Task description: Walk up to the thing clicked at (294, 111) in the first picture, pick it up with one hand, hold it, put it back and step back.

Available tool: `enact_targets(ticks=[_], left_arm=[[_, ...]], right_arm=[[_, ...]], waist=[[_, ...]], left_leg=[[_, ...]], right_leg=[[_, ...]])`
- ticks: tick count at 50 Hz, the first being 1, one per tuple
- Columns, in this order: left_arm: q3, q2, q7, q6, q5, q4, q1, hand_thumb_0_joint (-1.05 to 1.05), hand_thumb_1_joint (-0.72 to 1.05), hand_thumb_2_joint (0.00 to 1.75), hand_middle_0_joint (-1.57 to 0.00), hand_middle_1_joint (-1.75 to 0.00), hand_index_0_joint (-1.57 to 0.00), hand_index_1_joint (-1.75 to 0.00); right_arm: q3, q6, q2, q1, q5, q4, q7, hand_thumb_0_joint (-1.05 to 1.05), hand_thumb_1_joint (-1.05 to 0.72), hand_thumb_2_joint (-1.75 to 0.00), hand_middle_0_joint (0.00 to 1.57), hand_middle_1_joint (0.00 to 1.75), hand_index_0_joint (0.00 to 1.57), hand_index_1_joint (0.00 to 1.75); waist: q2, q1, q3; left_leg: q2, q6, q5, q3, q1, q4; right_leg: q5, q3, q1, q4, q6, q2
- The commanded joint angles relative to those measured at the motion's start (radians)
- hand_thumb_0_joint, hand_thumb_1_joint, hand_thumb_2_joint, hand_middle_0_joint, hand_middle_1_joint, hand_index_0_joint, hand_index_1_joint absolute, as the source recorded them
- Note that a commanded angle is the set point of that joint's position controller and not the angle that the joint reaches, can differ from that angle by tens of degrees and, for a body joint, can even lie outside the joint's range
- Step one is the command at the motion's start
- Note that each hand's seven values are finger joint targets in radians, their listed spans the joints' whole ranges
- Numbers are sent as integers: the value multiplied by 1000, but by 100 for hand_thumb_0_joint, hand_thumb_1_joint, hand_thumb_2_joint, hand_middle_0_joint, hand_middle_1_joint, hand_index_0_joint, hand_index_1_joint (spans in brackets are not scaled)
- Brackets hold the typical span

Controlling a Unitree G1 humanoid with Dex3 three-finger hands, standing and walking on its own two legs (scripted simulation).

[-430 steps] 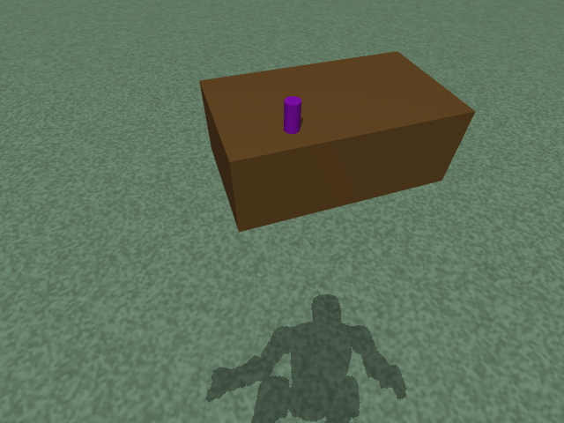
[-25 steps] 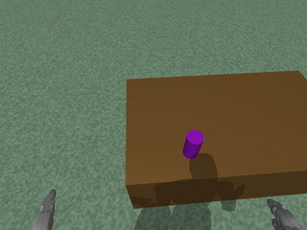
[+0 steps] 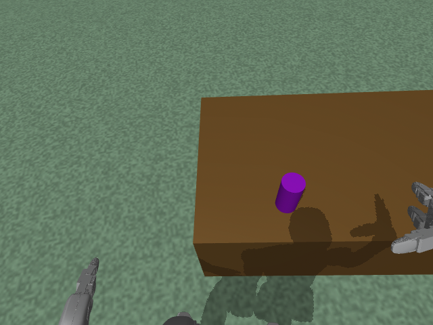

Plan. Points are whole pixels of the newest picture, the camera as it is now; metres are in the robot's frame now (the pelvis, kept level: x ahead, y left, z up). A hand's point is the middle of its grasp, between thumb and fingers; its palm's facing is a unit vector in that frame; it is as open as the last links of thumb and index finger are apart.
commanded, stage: go down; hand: right
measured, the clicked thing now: (289, 193) +0.51 -0.17 -0.25
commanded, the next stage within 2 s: approach in 1.30 s
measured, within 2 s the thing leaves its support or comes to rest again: neither
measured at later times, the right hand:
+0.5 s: hand (413, 185) +0.39 -0.34 +0.01, palm faces +0.13 +0.99 -0.09, open 17.3 cm
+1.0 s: hand (420, 168) +0.42 -0.36 +0.03, palm faces +0.14 +0.99 -0.06, open 17.4 cm
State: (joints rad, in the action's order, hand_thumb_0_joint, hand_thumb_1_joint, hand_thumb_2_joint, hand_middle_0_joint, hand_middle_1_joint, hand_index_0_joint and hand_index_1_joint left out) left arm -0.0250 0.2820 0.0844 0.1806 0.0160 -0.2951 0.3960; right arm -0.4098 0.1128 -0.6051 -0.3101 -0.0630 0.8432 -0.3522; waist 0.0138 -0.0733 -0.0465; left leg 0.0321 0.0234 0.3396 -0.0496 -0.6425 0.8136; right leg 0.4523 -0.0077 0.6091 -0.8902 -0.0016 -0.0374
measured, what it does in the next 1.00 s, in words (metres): stands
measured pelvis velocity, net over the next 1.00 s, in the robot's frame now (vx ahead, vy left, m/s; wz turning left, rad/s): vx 0.01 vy -0.01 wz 0.01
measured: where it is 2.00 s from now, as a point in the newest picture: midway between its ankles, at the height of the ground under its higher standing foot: outside the picture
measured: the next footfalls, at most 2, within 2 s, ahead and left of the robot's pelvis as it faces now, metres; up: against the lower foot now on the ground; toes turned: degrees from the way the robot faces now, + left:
none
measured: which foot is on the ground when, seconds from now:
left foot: down 0.00-1.00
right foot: down 0.00-1.00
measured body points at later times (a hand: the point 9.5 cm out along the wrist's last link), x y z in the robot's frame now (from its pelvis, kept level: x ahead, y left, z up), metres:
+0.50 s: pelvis +0.00 -0.01 +0.00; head +0.09 -0.05 +0.44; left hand +0.15 +0.26 -0.04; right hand +0.38 -0.40 +0.02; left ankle +0.04 +0.14 -0.70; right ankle -0.01 -0.12 -0.70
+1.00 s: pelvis +0.01 -0.01 -0.01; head +0.11 -0.05 +0.43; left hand +0.16 +0.25 -0.04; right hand +0.40 -0.41 +0.04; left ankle +0.04 +0.14 -0.70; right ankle -0.01 -0.12 -0.70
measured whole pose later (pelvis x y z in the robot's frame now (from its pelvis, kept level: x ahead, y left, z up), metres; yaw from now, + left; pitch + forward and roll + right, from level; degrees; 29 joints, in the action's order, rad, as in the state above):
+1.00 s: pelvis +0.01 -0.01 -0.01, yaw +1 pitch +17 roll +4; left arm -0.03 0.28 0.04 0.17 -0.01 -0.29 0.33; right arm -0.55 -0.18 -0.83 -0.64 -0.08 1.22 -0.51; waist 0.03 -0.14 -0.10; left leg 0.01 0.03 0.34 -0.07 -0.79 0.84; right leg 0.48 -0.03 0.79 -0.96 0.00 -0.06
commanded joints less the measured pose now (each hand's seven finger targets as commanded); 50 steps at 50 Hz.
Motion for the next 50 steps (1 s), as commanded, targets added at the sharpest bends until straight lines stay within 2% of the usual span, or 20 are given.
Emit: enact_targets(ticks=[1,9,14,18,22,24,26,29,32,33,34,36,38,41,43,45,46,47,48,50], left_arm=[[100,166,18,60,-4,116,-23,0,-53,5,-5,-5,-6,-5],[76,151,4,58,-9,92,-37,0,-53,5,-5,-5,-5,-5],[92,157,-2,52,-12,48,-18,0,-53,5,-5,-6,-6,-5],[112,192,-4,53,-12,132,-60,0,-53,5,-5,-6,-6,-5],[111,185,-8,46,-10,103,-36,0,-53,5,-5,-6,-6,-5],[73,153,-14,48,-9,129,-74,0,-53,5,-5,-6,-6,-5],[83,153,-17,38,-12,55,-11,0,-53,5,-5,-6,-5,-5],[117,205,-13,45,-12,174,-96,0,-53,5,-5,-6,-6,-5],[88,160,-19,31,-7,90,-7,0,-53,6,-5,-6,-5,-6],[90,154,-18,26,-9,42,17,0,-53,5,-5,-6,-5,-5],[106,185,-17,34,-10,128,-58,0,-53,5,-5,-6,-6,-5],[85,169,-19,36,-15,127,-85,0,-53,5,-5,-6,-6,-5],[79,150,-23,29,-14,74,-28,0,-54,5,-5,-5,-6,-5],[100,196,-18,35,-12,196,-85,0,-53,5,-5,-5,-5,-5],[83,161,-22,22,-15,74,5,0,-54,5,-5,-6,-5,-5],[87,177,-22,33,-13,186,-71,0,-54,5,-5,-5,-5,-5],[100,185,-20,30,-17,153,-36,0,-54,6,-5,-5,-5,-5],[88,176,-23,26,-18,143,-24,0,-53,5,-5,-5,-5,-5],[84,168,-27,24,-16,125,-29,0,-53,5,-5,-6,-6,-5],[82,170,-27,28,-19,165,-41,0,-54,5,-5,-5,-5,-5]], right_arm=[[-91,-145,-368,-311,-14,-55,-17,0,57,-4,4,6,4,6],[-94,-236,-411,-438,-23,44,-64,0,54,-3,5,5,4,5],[-107,-276,-450,-500,-31,77,-74,0,52,-4,5,5,5,5],[-128,-301,-488,-528,-28,89,-78,0,50,-3,6,5,5,5],[-138,-314,-500,-520,-34,123,-88,0,48,-3,6,4,5,4],[-131,-322,-480,-537,-39,135,-98,0,50,-3,6,5,5,5],[-156,-328,-515,-545,-40,140,-103,0,51,-4,6,5,5,5],[-164,-338,-540,-569,-32,135,-106,0,49,-4,6,5,5,5],[-170,-340,-539,-552,-41,177,-116,0,48,-4,6,4,5,4],[-174,-344,-555,-590,-41,103,-119,0,50,-4,6,5,5,5],[-170,-343,-564,-601,-34,133,-117,0,48,-4,6,5,5,5],[-145,-336,-511,-573,-36,229,-127,0,50,-4,5,5,5,5],[-185,-354,-582,-611,-34,149,-129,0,50,-5,5,5,5,5],[-168,-353,-567,-621,-38,155,-142,0,49,-4,6,5,5,5],[-179,-352,-569,-603,-45,203,-148,0,52,-4,5,5,5,5],[-184,-365,-598,-670,-43,139,-148,0,52,-5,5,5,5,5],[-201,-363,-621,-657,-41,162,-150,0,53,-5,5,5,5,5],[-183,-356,-583,-616,-43,230,-156,0,53,-5,5,5,5,5],[-189,-364,-599,-646,-43,176,-157,0,53,-5,5,5,5,5],[-202,-370,-621,-673,-42,178,-159,0,54,-5,5,5,5,5]], waist=[[-121,15,-290],[-160,-10,-344],[-194,-19,-340],[-177,-22,-402],[-204,-22,-398],[-194,-16,-399],[-223,-25,-411],[-179,-38,-477],[-206,-39,-408],[-250,-24,-442],[-228,-41,-454],[-164,-54,-386],[-235,-33,-437],[-206,-54,-482],[-235,-45,-400],[-226,-55,-483],[-255,-50,-485],[-221,-59,-424],[-241,-42,-439],[-249,-58,-494]], left_leg=[[-22,-40,-194,11,183,-88],[-38,-45,-201,1,125,-81],[-44,-46,-204,1,90,-71],[-45,-47,-219,0,116,-73],[-47,-49,-215,-3,99,-71],[-48,-49,-223,-1,85,-63],[-45,-50,-244,4,74,-54],[-43,-45,-284,6,132,-50],[-44,-46,-265,5,95,-55],[-46,-49,-271,6,82,-43],[-47,-48,-265,6,69,-45],[-48,-47,-255,1,52,-41],[-41,-49,-264,10,67,-32],[-50,-47,-268,-1,83,-35],[-50,-50,-246,-3,34,-28],[-52,-50,-240,-1,33,-27],[-50,-51,-256,-2,40,-22],[-52,-51,-239,-4,15,-22],[-51,-52,-246,-1,19,-10],[-49,-50,-267,2,29,-9]], right_leg=[[-279,-12,-103,155,11,20],[-342,-27,-130,150,-2,6],[-379,-32,-128,136,-9,1],[-397,-35,-137,128,-9,1],[-412,-38,-150,126,-11,-1],[-447,-41,-132,108,-12,-3],[-459,-38,-127,94,-11,0],[-460,-36,-129,86,-4,5],[-439,-31,-110,85,-2,9],[-475,-36,-136,86,-7,6],[-477,-39,-145,79,-7,3],[-438,-40,-78,70,-3,0],[-439,-35,-88,65,-4,7],[-457,-43,-131,69,-5,2],[-464,-44,-95,66,-9,1],[-472,-52,-126,58,-9,-5],[-501,-49,-137,54,-13,-6],[-489,-50,-107,49,-12,-7],[-497,-50,-95,46,-12,-3],[-510,-48,-122,34,-10,-3]])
